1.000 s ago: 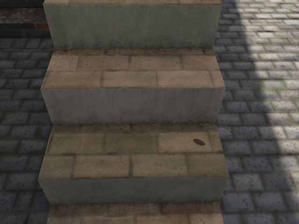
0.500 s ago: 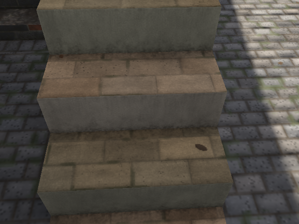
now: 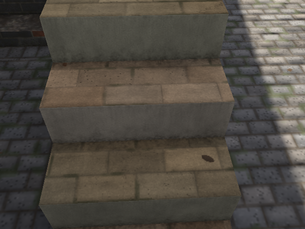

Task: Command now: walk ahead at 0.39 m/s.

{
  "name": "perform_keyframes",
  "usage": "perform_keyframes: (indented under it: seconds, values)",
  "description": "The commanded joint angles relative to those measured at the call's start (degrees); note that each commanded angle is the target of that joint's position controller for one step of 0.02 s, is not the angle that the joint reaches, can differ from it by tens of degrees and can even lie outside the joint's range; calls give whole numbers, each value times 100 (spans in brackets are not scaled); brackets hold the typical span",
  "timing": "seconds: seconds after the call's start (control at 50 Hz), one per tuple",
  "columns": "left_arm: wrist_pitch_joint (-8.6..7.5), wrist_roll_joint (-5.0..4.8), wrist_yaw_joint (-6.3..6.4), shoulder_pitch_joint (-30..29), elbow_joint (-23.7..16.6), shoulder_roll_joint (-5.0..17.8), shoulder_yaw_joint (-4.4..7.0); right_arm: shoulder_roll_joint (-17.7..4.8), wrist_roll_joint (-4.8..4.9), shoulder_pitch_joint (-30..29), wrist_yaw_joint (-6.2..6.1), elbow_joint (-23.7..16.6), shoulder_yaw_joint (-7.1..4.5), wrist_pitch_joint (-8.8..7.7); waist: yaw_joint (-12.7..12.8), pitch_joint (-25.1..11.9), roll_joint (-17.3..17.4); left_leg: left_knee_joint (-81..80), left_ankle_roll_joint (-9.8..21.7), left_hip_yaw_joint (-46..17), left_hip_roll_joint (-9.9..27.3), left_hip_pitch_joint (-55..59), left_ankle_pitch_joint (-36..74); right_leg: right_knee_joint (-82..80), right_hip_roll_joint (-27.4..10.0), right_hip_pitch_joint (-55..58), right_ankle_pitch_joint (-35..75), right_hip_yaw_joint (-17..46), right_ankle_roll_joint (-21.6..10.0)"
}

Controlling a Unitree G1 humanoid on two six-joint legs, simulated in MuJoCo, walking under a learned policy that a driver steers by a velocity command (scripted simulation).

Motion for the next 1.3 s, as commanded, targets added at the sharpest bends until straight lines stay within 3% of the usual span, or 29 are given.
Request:
perform_keyframes:
  seconds: [0.02, 0.12, 0.48, 0.56, 0.78, 0.8, 0.88, 0.92, 0.98, 1.06, 1.3]
  values:
    - [-63, 28, -46, -161, -349, 526, 78, -748, 30, 143, -87, -235, -187, -51, -1, -1, -23, -351, 67, -153, 330, -341, 2129, -282, -297, 528, 1798, 260, -122]
    - [-60, 34, -59, -368, -448, 535, 56, -739, 32, 54, -79, -371, -249, -89, 23, -195, -39, -452, 17, -154, 404, -149, 2494, -381, -350, 813, 2105, 271, -96]
    - [-86, 66, -88, -818, -658, 598, 24, -803, 14, -163, -17, -584, -312, -139, 19, -182, -24, -760, -41, -206, 514, 40, 2504, -649, -459, 903, 1959, 312, -32]
    - [-73, 56, -97, -611, -540, 690, 69, -899, -5, -12, 38, -541, -367, -148, 2, -190, -7, -668, -49, -170, 532, 86, 2844, -540, -471, 934, 2317, 266, -55]
    - [71, 45, -72, -313, -354, 705, 167, -873, -25, 239, 94, -426, -450, -96, 6, 38, 16, -570, -30, -133, 491, -241, 2005, -457, -448, 688, 1657, 235, -89]
    - [47, -2, -27, -306, -313, 827, 204, -788, -49, 86, 134, -493, -387, -88, -23, -3, -130, -564, 15, -151, 476, -289, 1941, -369, -432, 695, 1706, 247, -83]
    - [42, -1, 7, -138, -260, 809, 232, -831, -42, 232, 174, -425, -369, -64, -22, 39, -4, -533, 5, -143, 461, -401, 1659, -328, -441, 617, 1533, 273, -95]
    - [61, -49, 1, -156, -232, 829, 239, -795, -37, 181, 164, -419, -340, -60, -33, 32, 18, -458, 19, -150, 412, -466, 1498, -253, -399, 527, 1439, 248, -101]
    - [76, -35, -16, -21, -167, 815, 239, -802, -32, 283, 151, -375, -317, -46, -28, 95, 3, -429, 31, -167, 398, -566, 1272, -238, -380, 413, 1255, 260, -101]
    - [94, 3, 12, -74, -139, 652, 157, -642, -51, 192, 82, -366, -212, -10, -16, 268, -27, -617, 44, -159, 307, -787, 310, -405, -266, 249, 381, 223, -70]
    - [-102, -33, -9, -180, -232, 686, 57, -710, -2, 120, 39, -433, -87, -139, -25, 18, -21, -571, 83, -174, 340, -485, 1365, -415, -306, 429, 1230, 305, -121]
